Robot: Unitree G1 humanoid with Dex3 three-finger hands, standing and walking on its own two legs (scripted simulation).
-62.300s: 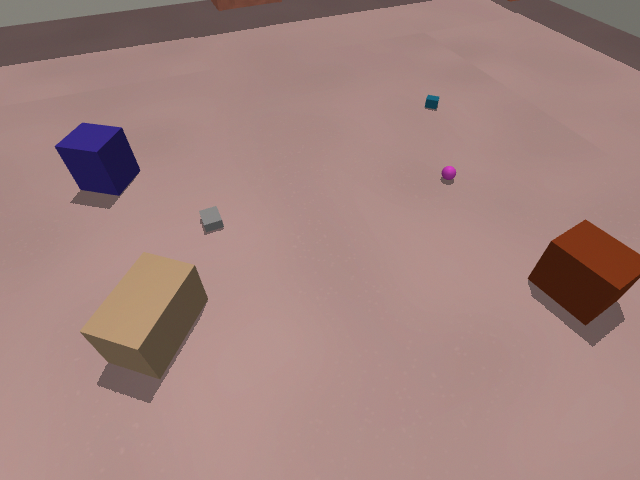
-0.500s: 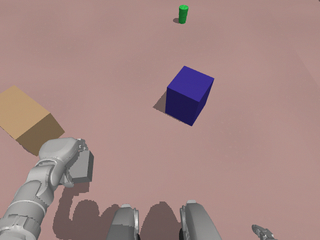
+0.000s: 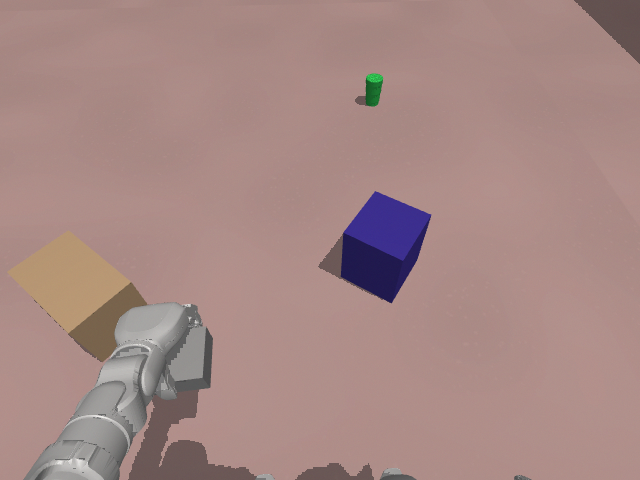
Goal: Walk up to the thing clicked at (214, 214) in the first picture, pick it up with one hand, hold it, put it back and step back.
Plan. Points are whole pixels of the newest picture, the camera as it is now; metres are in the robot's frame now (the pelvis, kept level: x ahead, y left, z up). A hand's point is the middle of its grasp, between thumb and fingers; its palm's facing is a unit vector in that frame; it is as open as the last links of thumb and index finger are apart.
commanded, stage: lift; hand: left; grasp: from above
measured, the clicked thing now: (174, 360) +0.33 +0.23 -0.11
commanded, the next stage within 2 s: hold in 0.04 s
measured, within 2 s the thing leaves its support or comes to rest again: neither
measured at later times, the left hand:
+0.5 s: hand (151, 338) +0.33 +0.23 -0.02, palm faces -0.47 -0.04 -0.88, open 10.5 cm
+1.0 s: hand (154, 343) +0.31 +0.22 +0.00, palm faces -0.46 -0.04 -0.89, open 10.5 cm
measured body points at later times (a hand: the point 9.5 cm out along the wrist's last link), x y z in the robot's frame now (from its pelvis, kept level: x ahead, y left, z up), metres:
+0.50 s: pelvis +0.03 +0.01 +0.03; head +0.05 -0.01 +0.48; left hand +0.35 +0.23 +0.03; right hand +0.14 -0.26 -0.09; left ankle +0.03 +0.12 -0.68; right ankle +0.04 -0.14 -0.68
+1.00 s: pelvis +0.02 +0.00 +0.04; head +0.03 -0.03 +0.49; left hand +0.33 +0.22 +0.05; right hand +0.15 -0.27 -0.08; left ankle +0.03 +0.12 -0.68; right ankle +0.04 -0.14 -0.68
